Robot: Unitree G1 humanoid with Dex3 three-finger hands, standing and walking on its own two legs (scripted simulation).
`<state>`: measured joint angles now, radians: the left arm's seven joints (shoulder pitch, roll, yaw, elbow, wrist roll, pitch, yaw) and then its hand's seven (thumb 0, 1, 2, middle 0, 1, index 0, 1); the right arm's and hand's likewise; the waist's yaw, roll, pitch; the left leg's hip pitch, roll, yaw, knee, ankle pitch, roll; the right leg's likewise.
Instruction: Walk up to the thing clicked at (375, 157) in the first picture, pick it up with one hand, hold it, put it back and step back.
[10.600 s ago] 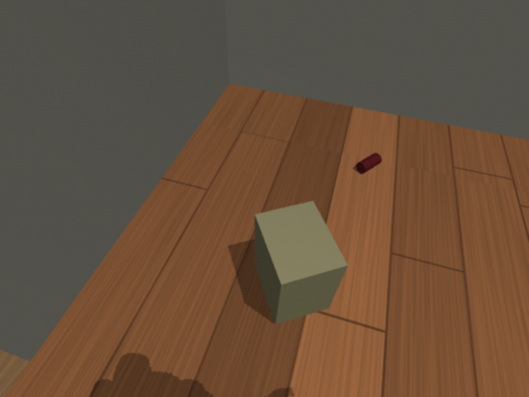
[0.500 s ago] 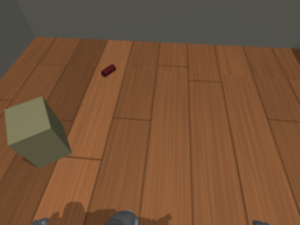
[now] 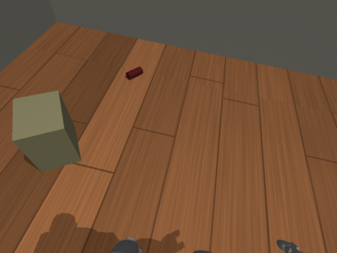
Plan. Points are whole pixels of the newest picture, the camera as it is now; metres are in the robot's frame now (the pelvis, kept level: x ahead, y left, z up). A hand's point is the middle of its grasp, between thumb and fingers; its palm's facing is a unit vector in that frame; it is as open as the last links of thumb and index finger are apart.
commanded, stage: walk up
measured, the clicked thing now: (134, 73) +1.52 +0.23 -0.71
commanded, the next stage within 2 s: stand in 1.00 s
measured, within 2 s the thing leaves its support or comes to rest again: neither
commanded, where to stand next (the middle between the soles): +0.06 -0.04 m, yaw +2 degrees
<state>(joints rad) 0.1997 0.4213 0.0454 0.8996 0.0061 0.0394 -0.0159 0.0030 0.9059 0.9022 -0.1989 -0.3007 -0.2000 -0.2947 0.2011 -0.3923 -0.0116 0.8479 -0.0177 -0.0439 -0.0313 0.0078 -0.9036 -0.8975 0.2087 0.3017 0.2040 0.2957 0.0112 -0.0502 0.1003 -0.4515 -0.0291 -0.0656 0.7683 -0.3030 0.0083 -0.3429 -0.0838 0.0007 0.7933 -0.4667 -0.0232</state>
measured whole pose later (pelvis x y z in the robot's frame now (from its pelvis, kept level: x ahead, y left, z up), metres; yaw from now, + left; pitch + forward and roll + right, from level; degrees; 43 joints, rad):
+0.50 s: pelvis +0.01 -0.02 +0.02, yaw +4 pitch -1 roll -1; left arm 0.12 0.39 0.02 1.04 0.00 0.00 -0.02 0.00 0.90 0.90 -0.20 -0.30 -0.20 -0.29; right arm 0.15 -0.36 0.01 1.05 -0.01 -0.03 0.01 0.01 -0.91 -0.90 0.21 0.30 0.20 0.30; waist 0.01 -0.01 0.06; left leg -0.36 -0.02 -0.13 0.59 -0.22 -0.02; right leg -0.19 -0.08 -0.09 0.55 -0.33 0.05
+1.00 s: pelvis +0.02 -0.03 +0.03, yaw +6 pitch -1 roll -1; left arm 0.07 0.38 0.03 1.09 0.01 0.02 -0.02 0.00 0.90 0.90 -0.20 -0.30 -0.20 -0.29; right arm 0.08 -0.37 0.00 1.08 -0.01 -0.01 0.00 0.01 -0.91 -0.90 0.21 0.30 0.20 0.30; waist 0.02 0.00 0.07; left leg -0.31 -0.02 -0.16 0.52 -0.20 -0.03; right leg -0.13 -0.08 -0.13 0.49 -0.33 0.04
